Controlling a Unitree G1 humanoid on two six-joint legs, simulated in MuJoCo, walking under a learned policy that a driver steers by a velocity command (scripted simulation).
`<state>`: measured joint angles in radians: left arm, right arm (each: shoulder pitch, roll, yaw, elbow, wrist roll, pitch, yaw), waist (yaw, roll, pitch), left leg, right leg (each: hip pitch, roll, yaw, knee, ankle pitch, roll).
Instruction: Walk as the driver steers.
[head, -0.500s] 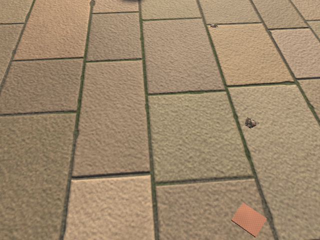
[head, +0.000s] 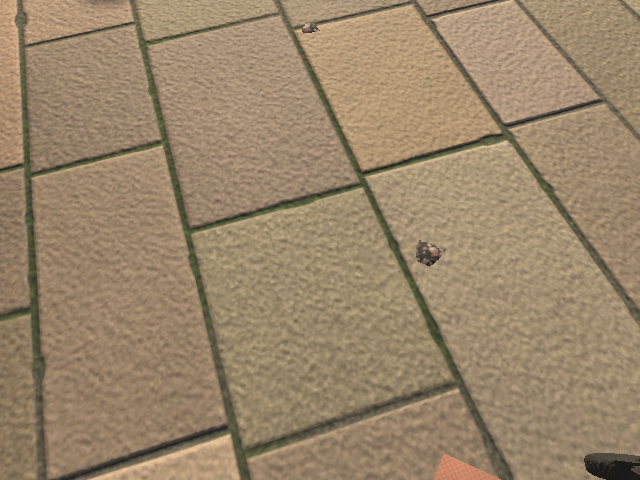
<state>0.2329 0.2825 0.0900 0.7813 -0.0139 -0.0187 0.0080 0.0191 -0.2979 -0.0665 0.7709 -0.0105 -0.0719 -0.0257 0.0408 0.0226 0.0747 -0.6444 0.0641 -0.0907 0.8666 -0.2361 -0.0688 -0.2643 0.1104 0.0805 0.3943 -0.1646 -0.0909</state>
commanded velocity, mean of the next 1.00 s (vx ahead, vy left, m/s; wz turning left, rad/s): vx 0.04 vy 0.00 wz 0.20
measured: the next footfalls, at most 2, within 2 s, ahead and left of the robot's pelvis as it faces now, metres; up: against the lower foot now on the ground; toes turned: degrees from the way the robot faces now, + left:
left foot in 0.18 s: +0.22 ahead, +0.14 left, +0.00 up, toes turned -9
right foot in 0.52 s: +0.14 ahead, -0.10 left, +0.00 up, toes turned +7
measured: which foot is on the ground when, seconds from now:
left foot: up 0.00-0.16, down 0.18-0.54, up 0.56-0.92, down 0.94-1.00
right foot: down 0.00-0.18, up 0.20-0.50, down 0.52-0.94, up 0.96-1.00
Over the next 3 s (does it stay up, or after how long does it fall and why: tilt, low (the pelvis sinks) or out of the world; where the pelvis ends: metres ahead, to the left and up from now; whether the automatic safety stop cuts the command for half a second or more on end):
stays up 0.92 0.46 -0.02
